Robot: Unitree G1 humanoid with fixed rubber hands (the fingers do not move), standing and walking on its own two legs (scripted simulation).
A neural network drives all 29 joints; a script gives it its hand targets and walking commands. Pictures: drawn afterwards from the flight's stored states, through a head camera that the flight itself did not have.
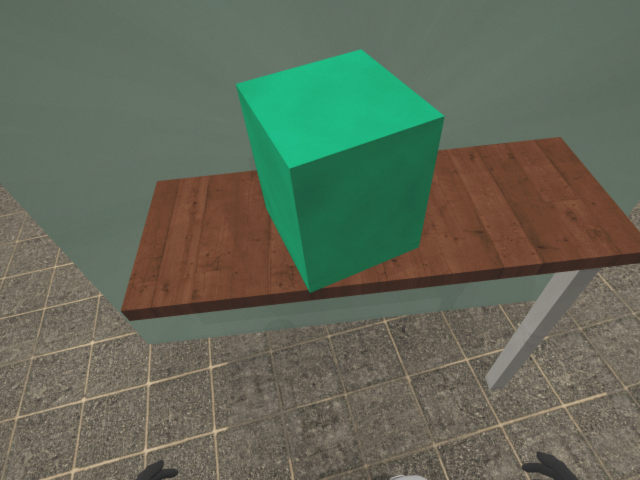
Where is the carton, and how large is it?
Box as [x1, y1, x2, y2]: [236, 49, 444, 292]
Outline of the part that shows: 361,49 236,84 266,208 310,292 418,246 444,116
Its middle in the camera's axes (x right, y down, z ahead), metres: +0.02 -0.10 +0.60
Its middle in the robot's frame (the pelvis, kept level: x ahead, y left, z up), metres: +0.53 -0.01 +0.08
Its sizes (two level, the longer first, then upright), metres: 0.210 0.200 0.250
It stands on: a table, 0.70 m high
